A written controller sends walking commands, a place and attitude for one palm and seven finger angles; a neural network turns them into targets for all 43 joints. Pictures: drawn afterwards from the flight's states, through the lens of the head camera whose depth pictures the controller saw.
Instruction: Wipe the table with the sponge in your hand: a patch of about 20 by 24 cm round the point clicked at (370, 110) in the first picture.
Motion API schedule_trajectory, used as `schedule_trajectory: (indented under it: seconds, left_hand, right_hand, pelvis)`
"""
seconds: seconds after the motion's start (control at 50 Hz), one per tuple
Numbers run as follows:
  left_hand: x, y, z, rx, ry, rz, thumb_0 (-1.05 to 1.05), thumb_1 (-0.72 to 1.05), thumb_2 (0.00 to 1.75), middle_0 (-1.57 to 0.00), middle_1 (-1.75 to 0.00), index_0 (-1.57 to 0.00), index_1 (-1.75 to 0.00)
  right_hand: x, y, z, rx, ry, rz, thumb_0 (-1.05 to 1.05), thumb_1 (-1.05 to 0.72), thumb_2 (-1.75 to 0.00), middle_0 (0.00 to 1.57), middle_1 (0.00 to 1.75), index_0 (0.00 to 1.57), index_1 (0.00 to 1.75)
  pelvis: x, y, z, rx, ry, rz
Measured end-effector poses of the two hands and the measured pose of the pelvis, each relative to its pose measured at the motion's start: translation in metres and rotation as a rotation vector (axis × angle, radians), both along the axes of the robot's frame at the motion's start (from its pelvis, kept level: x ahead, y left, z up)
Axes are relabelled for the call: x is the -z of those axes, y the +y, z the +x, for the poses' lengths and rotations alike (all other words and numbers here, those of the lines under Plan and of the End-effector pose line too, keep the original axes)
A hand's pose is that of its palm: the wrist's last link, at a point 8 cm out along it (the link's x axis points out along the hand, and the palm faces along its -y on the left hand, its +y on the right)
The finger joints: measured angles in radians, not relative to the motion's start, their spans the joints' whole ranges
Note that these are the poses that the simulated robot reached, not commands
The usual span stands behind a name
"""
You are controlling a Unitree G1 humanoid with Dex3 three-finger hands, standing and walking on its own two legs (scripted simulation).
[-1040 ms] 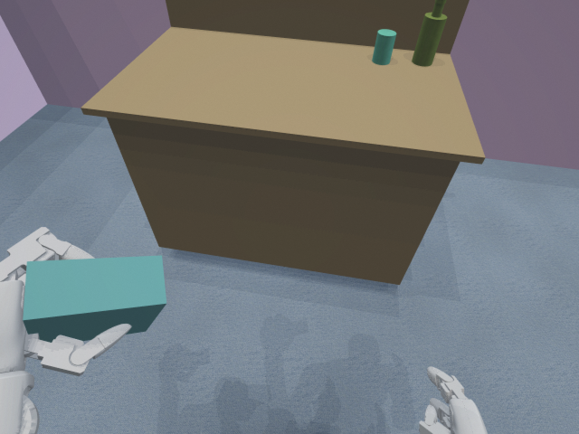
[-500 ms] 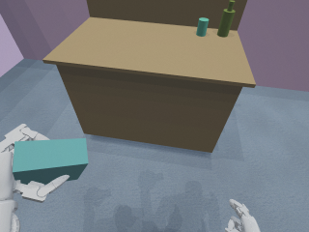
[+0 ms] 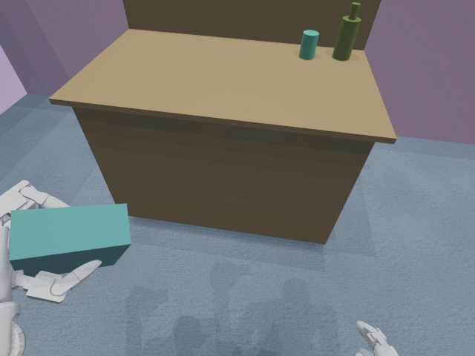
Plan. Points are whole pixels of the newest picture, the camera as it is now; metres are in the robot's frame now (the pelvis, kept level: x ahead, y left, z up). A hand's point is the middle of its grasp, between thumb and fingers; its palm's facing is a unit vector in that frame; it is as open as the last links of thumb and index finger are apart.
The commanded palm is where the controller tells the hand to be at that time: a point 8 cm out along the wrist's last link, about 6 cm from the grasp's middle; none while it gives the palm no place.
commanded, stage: turn to face it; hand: left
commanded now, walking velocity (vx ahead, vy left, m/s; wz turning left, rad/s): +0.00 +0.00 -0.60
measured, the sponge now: (88, 240) +0.23 +0.21 +0.15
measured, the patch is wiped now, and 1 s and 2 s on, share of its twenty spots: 0.00 0.00 0.00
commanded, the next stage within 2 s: take the last steps up to it in 0.80 s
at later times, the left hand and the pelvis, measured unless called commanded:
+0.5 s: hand (162, 177) +0.31 +0.13 +0.18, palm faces +0.12 -0.86 -0.50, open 9.6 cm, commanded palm +0.27 +0.19 +0.19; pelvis +0.04 -0.04 +0.02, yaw -16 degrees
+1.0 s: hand (220, 184) +0.31 +0.05 +0.17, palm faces -0.07 -0.89 -0.46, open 9.6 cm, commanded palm +0.28 +0.13 +0.19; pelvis +0.01 -0.04 +0.00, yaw -28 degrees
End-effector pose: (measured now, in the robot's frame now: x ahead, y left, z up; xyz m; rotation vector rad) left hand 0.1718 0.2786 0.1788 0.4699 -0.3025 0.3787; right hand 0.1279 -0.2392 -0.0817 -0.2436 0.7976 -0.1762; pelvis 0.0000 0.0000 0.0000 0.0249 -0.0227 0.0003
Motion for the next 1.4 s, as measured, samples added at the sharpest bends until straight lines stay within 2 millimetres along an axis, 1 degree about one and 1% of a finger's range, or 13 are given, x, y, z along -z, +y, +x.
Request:
schedule_trajectory:
  seconds: [0.1,0.2,0.28,0.38,0.48,0.64,0.8,0.92,0.98,1.06,1.2,1.28,1.4]
  left_hand:
    - [-0.006,-0.011,0.036,0.036,0.036,0.044,0.0,-0.44,0.98,-0.81,-1.33,-0.8,-1.33]
    - [-0.01,-0.049,0.071,0.129,0.036,0.095,0.0,-0.44,0.98,-0.81,-1.33,-0.8,-1.33]
    - [-0.011,-0.076,0.088,0.198,0.046,0.09,0.0,-0.44,0.98,-0.81,-1.33,-0.8,-1.33]
    - [-0.019,-0.095,0.097,0.267,0.093,0.119,0.0,-0.44,0.98,-0.81,-1.33,-0.8,-1.33]
    - [-0.026,-0.103,0.11,0.302,0.089,0.118,0.0,-0.44,0.98,-0.81,-1.33,-0.8,-1.33]
    - [-0.017,-0.107,0.13,0.359,0.066,0.048,0.0,-0.44,0.98,-0.81,-1.33,-0.8,-1.33]
    - [-0.016,-0.112,0.137,0.429,0.046,0.072,0.0,-0.44,0.98,-0.81,-1.33,-0.8,-1.33]
    - [-0.012,-0.147,0.134,0.469,0.052,0.082,0.0,-0.44,0.98,-0.81,-1.33,-0.8,-1.33]
    - [-0.01,-0.171,0.129,0.51,0.052,0.084,0.0,-0.44,0.98,-0.81,-1.33,-0.8,-1.33]
    - [-0.016,-0.19,0.117,0.567,0.071,0.094,0.0,-0.44,0.98,-0.81,-1.33,-0.8,-1.33]
    - [-0.028,-0.188,0.105,0.569,0.055,0.136,0.0,-0.44,0.98,-0.81,-1.33,-0.8,-1.33]
    - [-0.023,-0.18,0.106,0.528,0.027,0.076,0.0,-0.44,0.98,-0.81,-1.33,-0.8,-1.33]
    - [-0.012,-0.184,0.11,0.508,0.007,0.037,0.0,-0.44,0.98,-0.81,-1.33,-0.8,-1.33]
  right_hand:
    - [-0.004,0.003,0.022,0.02,-0.044,0.053,0.01,-0.91,-0.9,0.2,0.3,0.2,0.3]
    - [0.008,-0.006,0.039,0.019,-0.086,0.125,0.01,-0.91,-0.9,0.2,0.3,0.2,0.3]
    - [0.009,-0.024,0.044,0.057,-0.064,0.138,0.01,-0.91,-0.9,0.2,0.3,0.2,0.3]
    - [-0.002,-0.048,0.033,0.134,-0.036,0.109,0.01,-0.91,-0.9,0.2,0.3,0.2,0.3]
    - [-0.009,-0.068,0.014,0.2,-0.008,0.067,0.01,-0.91,-0.9,0.2,0.3,0.2,0.3]
    - [-0.021,-0.075,-0.01,0.296,-0.011,0.02,0.01,-0.91,-0.9,0.2,0.3,0.2,0.3]
    - [-0.022,-0.055,-0.028,0.355,-0.078,0.037,0.01,-0.91,-0.9,0.2,0.3,0.2,0.3]
    - [0.0,-0.045,-0.053,0.371,-0.107,0.128,0.01,-0.91,-0.9,0.2,0.3,0.2,0.3]
    - [0.012,-0.051,-0.074,0.397,-0.078,0.158,0.01,-0.91,-0.9,0.2,0.3,0.2,0.3]
    - [0.013,-0.067,-0.109,0.466,-0.008,0.139,0.01,-0.91,-0.9,0.2,0.3,0.2,0.3]
    - [-0.004,-0.093,-0.156,0.55,0.055,0.046,0.01,-0.91,-0.9,0.2,0.3,0.2,0.3]
    - [-0.012,-0.105,-0.161,0.55,0.044,-0.013,0.01,-0.91,-0.9,0.2,0.3,0.2,0.3]
    - [-0.013,-0.11,-0.144,0.549,-0.049,-0.021,0.01,-0.91,-0.9,0.2,0.3,0.2,0.3]
  pelvis:
    - [-0.004,-0.007,0.018,0.056,0.006,-0.014]
    - [0.005,-0.024,0.032,0.101,-0.016,-0.031]
    - [0.003,-0.033,0.035,0.145,-0.014,-0.008]
    - [-0.008,-0.039,0.04,0.212,0.008,0.021]
    - [-0.015,-0.039,0.043,0.269,0.029,0.037]
    - [-0.013,-0.029,0.046,0.339,0.04,0.019]
    - [-0.008,-0.021,0.038,0.426,0.022,0.007]
    - [-0.001,-0.034,0.022,0.488,0.004,-0.012]
    - [0.001,-0.042,0.009,0.483,0.001,-0.027]
    - [-0.006,-0.047,-0.001,0.5,0.012,0.005]
    - [-0.017,-0.056,-0.007,0.506,0.031,0.032]
    - [-0.016,-0.058,-0.005,0.503,0.024,0.024]
    - [-0.009,-0.065,-0.001,0.494,-0.006,0.014]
